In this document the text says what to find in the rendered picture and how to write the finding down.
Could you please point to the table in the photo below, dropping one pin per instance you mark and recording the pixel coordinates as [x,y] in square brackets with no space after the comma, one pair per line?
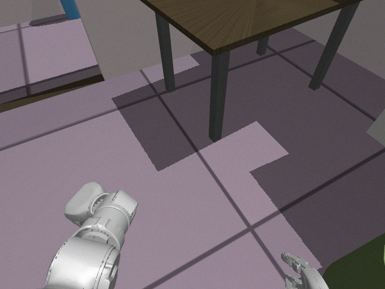
[219,26]

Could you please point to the right robot hand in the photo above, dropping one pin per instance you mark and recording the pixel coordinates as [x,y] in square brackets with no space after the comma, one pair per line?
[310,277]

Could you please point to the left robot arm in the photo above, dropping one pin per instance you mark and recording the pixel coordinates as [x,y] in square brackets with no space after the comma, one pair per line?
[89,259]

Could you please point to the left robot hand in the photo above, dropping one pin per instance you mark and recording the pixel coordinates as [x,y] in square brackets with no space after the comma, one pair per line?
[76,210]

